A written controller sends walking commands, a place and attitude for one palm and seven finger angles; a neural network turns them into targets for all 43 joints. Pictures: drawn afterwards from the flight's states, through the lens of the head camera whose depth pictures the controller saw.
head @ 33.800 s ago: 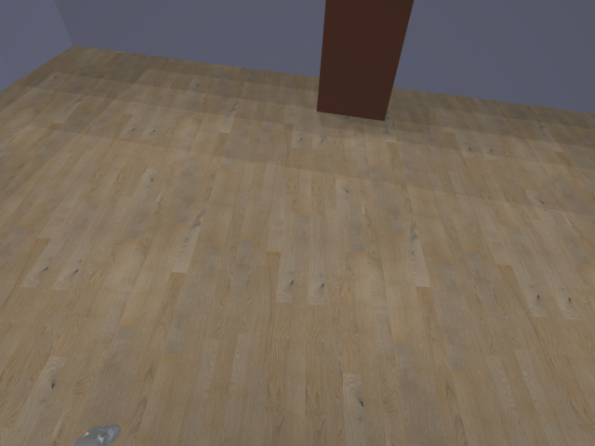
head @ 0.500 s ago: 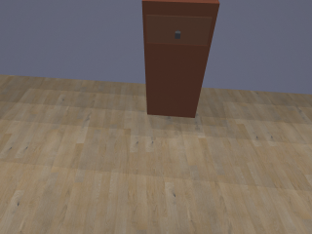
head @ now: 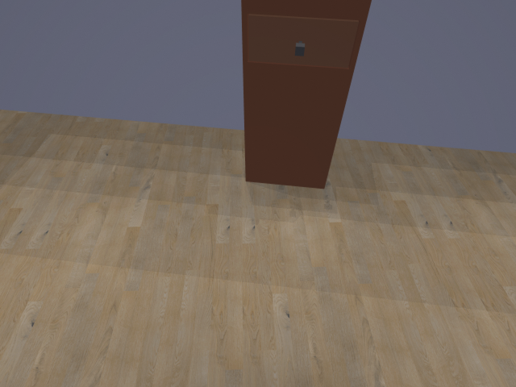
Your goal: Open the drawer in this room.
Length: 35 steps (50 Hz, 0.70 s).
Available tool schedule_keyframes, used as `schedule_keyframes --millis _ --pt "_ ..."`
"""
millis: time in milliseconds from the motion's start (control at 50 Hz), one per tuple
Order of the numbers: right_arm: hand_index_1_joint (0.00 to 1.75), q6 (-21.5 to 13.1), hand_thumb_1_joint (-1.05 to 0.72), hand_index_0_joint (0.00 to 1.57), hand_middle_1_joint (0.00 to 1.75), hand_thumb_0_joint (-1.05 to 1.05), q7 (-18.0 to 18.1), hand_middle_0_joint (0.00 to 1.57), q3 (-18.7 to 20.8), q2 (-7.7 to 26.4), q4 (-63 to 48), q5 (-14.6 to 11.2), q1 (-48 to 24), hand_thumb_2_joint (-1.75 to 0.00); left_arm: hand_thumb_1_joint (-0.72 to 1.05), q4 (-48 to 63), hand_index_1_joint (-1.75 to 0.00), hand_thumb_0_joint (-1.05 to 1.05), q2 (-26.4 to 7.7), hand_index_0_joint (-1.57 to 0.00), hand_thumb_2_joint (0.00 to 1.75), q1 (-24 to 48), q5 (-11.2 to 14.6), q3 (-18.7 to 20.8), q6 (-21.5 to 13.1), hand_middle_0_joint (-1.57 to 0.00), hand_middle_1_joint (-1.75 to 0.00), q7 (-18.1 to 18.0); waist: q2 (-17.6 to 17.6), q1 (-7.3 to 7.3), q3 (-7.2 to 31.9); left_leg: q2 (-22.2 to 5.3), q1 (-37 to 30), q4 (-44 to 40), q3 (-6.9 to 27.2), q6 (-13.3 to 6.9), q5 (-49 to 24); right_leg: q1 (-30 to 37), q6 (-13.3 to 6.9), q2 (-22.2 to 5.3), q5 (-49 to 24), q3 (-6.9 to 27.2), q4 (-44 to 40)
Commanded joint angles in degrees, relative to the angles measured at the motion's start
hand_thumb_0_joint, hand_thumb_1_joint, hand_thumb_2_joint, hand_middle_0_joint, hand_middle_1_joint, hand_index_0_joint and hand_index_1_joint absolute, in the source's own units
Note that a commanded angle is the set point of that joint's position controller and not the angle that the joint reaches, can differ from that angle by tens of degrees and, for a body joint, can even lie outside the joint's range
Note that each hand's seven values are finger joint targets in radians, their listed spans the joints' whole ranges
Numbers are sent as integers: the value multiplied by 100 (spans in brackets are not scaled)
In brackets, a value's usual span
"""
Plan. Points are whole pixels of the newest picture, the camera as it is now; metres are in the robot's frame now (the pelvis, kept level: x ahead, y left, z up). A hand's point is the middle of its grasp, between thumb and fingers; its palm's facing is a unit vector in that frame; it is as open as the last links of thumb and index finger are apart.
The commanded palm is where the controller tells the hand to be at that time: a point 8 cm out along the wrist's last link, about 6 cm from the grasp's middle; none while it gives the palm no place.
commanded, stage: look at it before walking up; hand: left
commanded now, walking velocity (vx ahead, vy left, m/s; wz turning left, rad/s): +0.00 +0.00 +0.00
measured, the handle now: (300, 47) +1.21 -0.07 +0.00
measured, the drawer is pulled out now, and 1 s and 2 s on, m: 0.00 0.00 0.00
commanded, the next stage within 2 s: walk to a spot facing it in 0.24 s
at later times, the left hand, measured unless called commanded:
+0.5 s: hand out of the picture -0.01 +0.18 -0.18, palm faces +0.02 -0.99 -0.15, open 7.3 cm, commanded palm none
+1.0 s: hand (191, 370) +0.19 +0.14 -0.17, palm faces -0.20 -0.96 -0.21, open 7.3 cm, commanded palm none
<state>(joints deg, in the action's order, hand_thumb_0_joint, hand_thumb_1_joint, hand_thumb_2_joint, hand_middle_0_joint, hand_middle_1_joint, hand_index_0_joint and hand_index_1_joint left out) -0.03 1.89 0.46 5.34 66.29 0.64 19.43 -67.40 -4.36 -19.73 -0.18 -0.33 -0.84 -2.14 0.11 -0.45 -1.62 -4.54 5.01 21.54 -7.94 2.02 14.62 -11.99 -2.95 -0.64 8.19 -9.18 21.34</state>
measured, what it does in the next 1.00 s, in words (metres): walks ahead, turning right: right foot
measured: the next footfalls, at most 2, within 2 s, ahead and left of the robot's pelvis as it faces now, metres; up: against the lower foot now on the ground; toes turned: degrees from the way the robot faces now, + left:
right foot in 0.74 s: +0.15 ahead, -0.13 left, +0.00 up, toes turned -19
left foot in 1.22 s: +0.39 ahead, +0.05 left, +0.00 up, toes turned -19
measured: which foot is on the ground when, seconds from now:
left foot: down 0.00-0.76, up 0.78-1.00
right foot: down 0.00-0.48, up 0.50-0.72, down 0.74-1.00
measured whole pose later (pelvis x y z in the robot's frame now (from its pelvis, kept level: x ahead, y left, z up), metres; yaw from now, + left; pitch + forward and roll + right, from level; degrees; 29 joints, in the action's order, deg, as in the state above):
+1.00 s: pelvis +0.13 -0.04 +0.00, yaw -18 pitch +1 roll +0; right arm -0.5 -0.8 4.3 12.6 52.9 1.6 3.6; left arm -58.6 -9.4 -17.8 -1.1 3.5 -2.5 0.2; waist 0.5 -2.5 -4.6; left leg -7.1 32.6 60.7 -3.1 3.6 15.9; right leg -13.2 -3.8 2.1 13.6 -2.5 26.1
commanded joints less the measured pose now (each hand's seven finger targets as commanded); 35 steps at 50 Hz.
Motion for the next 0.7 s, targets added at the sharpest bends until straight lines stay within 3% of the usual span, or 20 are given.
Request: schedule_keyframes --millis 0,320,380,420,440,460,480,500,540,580,620,640,660,680 --pt "30 -83 -90 20 30 0 47 20 62 324 -40 8 648 -90 90 181 -30 0 -581 -20 90 -335 -28 135 -84 -20 -30 -34 -25 47 -422 -291 528 -435 386 -213 98 -33 170 -735 550 966 -659" --pt "30 -148 -90 20 30 0 47 20 77 393 -62 -7 670 -90 90 271 -30 0 -620 -20 90 -299 -31 131 -53 -20 -30 -35 37 -17 -531 -370 726 -595 501 -277 102 41 182 -688 61 837 -288" --pt "30 -118 -90 20 30 0 70 20 123 402 -56 25 726 -90 90 283 -30 0 -590 -20 90 -220 -37 185 18 -20 -30 9 63 13 -563 -425 593 -462 387 -267 618 -275 160 -577 457 940 -143" --pt "30 -80 -90 20 30 0 79 20 215 599 -131 45 700 -90 90 408 -30 0 -625 -20 90 -86 -78 269 83 -20 -30 81 294 63 -642 -673 511 -620 539 -390 1449 -786 145 -363 1111 855 283" --pt "30 -63 -90 20 30 0 85 20 281 751 -197 52 683 -90 90 510 -30 0 -587 -20 90 2 -100 303 113 -20 -30 125 575 105 -738 -954 439 -837 803 -531 1959 -1175 166 -198 1264 687 759" --pt "30 -52 -90 20 30 0 89 20 353 925 -265 59 667 -90 90 665 -30 0 -543 -20 90 153 -133 339 158 -20 -30 170 924 156 -890 -1409 521 -1162 1154 -750 2471 -1490 204 -53 1267 373 1634" --pt "30 -76 -90 20 30 0 92 20 411 1019 -324 61 630 -90 90 828 -30 0 -521 -20 90 359 -164 386 187 -20 -30 207 1156 204 -936 -1808 377 -1411 1455 -1006 2466 -1979 216 -143 1453 330 2604" --pt "30 -131 -90 20 30 0 95 20 411 1005 -349 76 667 -90 90 971 -30 0 -530 -20 90 535 -182 432 200 -20 -30 239 998 245 -1078 -2003 107 -1509 1493 -1192 2055 -2546 226 -330 1635 527 3149" --pt "30 -209 -90 20 30 0 74 20 419 987 -374 108 687 -90 90 1188 -30 0 -487 -20 90 801 -177 477 141 -20 -30 312 718 275 -1090 -2038 -251 -1337 1151 -1231 1233 -2937 269 -586 1571 617 3236" --pt "30 -250 -90 20 30 0 60 20 433 996 -447 137 585 -90 90 1289 -30 0 -458 -20 90 911 -146 484 90 -20 -30 368 507 255 -903 -1949 -411 -1040 699 -1145 358 -2729 320 -636 1488 471 2892" --pt "30 -251 -90 20 30 0 43 20 474 1134 -543 164 338 -90 90 1315 -30 0 -412 -20 90 801 -121 500 63 -20 -30 411 520 161 -713 -1817 -244 -710 225 -967 -97 -2036 323 -559 1460 251 2334" --pt "30 -247 -90 20 30 0 25 20 495 1193 -586 166 221 -90 90 1294 -30 0 -434 -20 90 663 -114 516 42 -20 -30 424 511 88 -581 -1747 -138 -461 31 -870 -271 -1610 293 -453 1410 114 2036" --pt "30 -236 -90 20 30 0 6 20 517 1273 -643 152 62 -90 90 1191 -30 0 -513 -20 90 359 -110 540 29 -20 -30 432 456 -97 -441 -1644 88 -48 -202 -748 -497 -1028 246 -303 1152 -28 1792" --pt "30 -224 -90 20 30 0 -23 20 532 1335 -713 131 -81 -90 90 1011 -30 0 -644 -20 90 -196 -119 577 10 -20 -30 423 262 -387 -203 -1387 407 812 -511 -595 -922 -216 165 -32 862 -228 1439"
